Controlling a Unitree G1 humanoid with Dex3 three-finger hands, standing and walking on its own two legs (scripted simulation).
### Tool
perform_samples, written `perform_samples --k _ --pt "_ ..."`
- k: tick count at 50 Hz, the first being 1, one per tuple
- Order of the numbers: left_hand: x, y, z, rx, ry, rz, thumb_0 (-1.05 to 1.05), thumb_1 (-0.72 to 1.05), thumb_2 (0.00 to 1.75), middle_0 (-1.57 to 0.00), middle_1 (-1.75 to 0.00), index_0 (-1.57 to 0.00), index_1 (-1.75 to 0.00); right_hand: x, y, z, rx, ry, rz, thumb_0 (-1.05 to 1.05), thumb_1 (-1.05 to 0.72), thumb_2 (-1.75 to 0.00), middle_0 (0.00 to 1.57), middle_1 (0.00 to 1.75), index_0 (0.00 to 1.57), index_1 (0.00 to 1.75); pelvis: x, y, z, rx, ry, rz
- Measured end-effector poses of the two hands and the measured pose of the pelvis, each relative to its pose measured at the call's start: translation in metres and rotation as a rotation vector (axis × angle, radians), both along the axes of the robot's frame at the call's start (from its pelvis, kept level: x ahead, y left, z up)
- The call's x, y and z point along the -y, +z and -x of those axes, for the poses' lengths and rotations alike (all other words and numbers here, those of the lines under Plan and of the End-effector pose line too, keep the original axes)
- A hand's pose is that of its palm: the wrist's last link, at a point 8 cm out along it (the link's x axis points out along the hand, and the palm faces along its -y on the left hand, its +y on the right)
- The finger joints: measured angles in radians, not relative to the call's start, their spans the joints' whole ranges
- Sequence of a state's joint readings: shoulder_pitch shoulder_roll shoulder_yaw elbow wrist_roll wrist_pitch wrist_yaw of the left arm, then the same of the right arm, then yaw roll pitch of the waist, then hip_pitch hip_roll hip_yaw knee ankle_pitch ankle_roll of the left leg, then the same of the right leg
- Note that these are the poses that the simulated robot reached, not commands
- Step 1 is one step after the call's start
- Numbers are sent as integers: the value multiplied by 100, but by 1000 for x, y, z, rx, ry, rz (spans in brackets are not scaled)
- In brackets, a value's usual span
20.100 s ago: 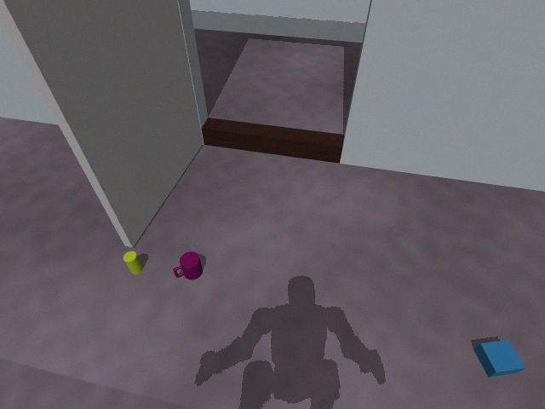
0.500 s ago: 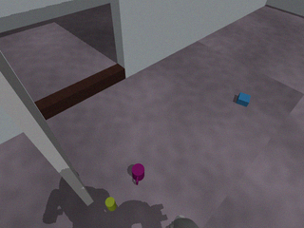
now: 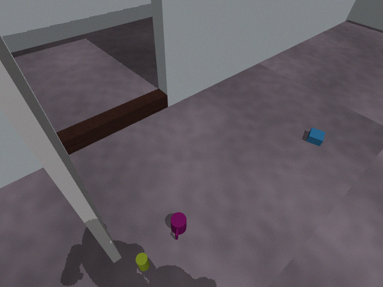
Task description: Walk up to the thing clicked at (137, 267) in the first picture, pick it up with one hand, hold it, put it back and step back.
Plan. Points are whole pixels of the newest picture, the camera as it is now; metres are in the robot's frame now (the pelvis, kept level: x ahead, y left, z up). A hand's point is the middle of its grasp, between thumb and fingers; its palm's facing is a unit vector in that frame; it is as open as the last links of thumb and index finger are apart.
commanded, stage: walk up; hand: left
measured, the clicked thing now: (142, 262) +0.40 +0.21 -0.71
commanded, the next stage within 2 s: none
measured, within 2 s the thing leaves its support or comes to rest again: neither
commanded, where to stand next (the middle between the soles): -0.01 -0.02 m, yaw -2 degrees
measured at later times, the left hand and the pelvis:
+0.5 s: hand out of the picture +0.08 +0.25 -0.13, palm faces -0.03 -0.93 -0.36, open 7.4 cm; pelvis +0.01 -0.01 +0.02, yaw -1 degrees
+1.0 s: hand out of the picture +0.13 +0.25 -0.14, palm faces -0.04 -0.92 -0.39, open 7.4 cm; pelvis +0.00 +0.00 +0.01, yaw -1 degrees
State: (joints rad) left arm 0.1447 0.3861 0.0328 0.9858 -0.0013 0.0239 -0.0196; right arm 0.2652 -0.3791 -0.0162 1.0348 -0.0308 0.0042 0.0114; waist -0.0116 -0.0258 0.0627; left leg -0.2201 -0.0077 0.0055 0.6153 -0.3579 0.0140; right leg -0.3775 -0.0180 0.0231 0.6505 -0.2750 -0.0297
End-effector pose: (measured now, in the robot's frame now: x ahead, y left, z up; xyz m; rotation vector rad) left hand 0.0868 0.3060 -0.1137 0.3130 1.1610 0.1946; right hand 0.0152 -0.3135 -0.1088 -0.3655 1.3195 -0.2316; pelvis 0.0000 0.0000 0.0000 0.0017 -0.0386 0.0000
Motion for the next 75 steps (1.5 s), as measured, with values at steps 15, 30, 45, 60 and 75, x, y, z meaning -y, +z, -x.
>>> perform_samples --k 15,30,45,60,75 --pt "15 10 29 -72 13 -7 1 90 90 -21 -30 -20 -30 -7 4 -73 167 52 -66 0 -90 -90 20 30 20 30 8 11 0 9 -12 -4" --pt "18 19 -5 -53 -4 -20 1 90 90 -21 -30 -20 -30 -3 3 -67 105 0 -76 0 -90 -90 20 30 20 30 10 18 -15 -5 -22 -8" --pt "25 17 -42 -19 -36 -6 1 90 90 -21 -30 -20 -30 1 4 -54 62 -65 -55 0 -90 -90 20 30 20 30 8 18 -21 -7 -29 -6" --pt "-58 -8 -2 1 -70 -87 1 90 90 -21 -30 -20 -30 -37 -5 -6 53 -23 21 0 -91 -90 20 30 20 30 -50 -10 51 -5 -15 -18" --pt "-72 -12 63 -179 -59 31 1 90 90 -20 -30 -20 -30 -45 53 68 97 -116 132 0 -90 -90 21 30 21 30 -57 16 42 16 -82 8"
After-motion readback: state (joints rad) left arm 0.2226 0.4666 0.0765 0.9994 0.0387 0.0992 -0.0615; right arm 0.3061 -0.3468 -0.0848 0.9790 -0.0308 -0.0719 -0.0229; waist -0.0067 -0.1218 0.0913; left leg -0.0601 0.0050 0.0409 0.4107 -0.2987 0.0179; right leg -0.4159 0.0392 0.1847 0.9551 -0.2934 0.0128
